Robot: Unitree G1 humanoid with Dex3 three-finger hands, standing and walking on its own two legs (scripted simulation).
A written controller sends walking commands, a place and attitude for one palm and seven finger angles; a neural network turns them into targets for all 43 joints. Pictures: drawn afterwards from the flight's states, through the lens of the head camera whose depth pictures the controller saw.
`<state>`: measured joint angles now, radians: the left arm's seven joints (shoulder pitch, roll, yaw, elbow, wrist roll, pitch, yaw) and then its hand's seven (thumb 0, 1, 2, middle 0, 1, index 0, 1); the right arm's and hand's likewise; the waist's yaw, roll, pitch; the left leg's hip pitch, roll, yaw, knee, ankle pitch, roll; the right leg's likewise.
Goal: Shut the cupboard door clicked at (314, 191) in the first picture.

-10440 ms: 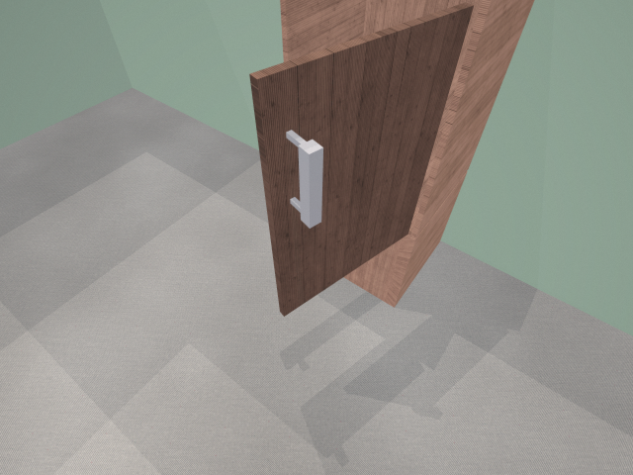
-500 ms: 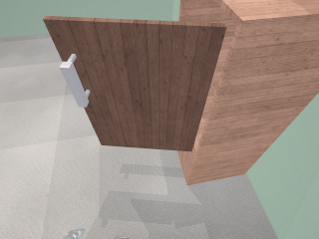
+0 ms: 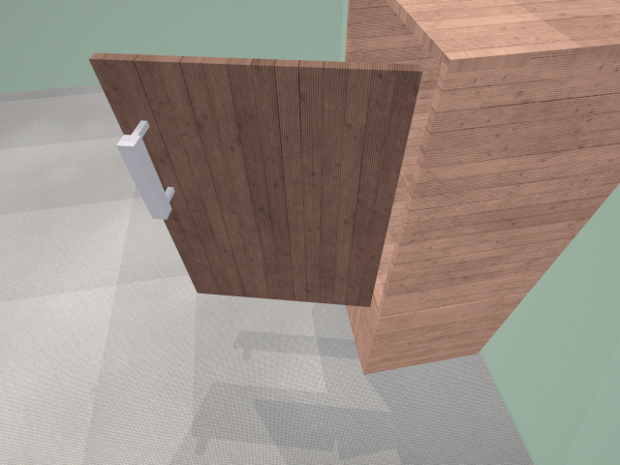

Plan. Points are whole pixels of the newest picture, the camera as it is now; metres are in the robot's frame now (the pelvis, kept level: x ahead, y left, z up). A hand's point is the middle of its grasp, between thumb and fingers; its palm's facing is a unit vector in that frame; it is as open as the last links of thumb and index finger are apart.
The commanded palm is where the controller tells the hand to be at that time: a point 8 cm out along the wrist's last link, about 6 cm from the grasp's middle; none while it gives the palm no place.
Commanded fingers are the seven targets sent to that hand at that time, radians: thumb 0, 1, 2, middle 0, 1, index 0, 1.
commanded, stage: look again from close up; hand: left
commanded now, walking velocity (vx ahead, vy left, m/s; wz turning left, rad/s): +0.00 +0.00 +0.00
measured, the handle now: (152, 171) +0.52 +0.28 +0.08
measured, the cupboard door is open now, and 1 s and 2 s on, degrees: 75 75 75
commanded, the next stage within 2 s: shuffle to correct the standing spot in 0.40 s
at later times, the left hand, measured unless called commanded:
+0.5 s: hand out of the picture +0.01 +0.20 -0.17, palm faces +0.00 -0.98 -0.20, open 7.4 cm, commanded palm none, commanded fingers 0.00 0.90 0.90 -0.20 -0.30 -0.20 -0.30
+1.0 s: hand out of the picture +0.05 +0.25 -0.18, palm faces +0.03 -0.96 -0.27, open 7.4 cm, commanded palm none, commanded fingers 0.00 0.90 0.90 -0.20 -0.30 -0.20 -0.30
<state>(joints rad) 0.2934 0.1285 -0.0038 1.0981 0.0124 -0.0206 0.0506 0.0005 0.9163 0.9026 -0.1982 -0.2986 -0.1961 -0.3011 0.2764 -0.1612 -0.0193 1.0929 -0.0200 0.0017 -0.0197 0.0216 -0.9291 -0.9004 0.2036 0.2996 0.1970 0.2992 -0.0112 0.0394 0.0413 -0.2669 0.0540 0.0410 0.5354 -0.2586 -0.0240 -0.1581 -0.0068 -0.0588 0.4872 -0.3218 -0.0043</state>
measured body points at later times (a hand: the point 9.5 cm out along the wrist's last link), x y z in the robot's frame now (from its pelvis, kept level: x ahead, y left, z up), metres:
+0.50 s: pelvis +0.00 +0.01 +0.00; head +0.01 +0.02 +0.45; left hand +0.01 +0.25 -0.16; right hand +0.03 -0.22 -0.15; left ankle +0.01 +0.13 -0.74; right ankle -0.04 -0.12 -0.74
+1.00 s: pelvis +0.03 +0.05 -0.01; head +0.06 +0.04 +0.44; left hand +0.04 +0.30 -0.16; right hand +0.05 -0.19 -0.17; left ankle +0.01 +0.13 -0.73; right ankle -0.01 -0.07 -0.74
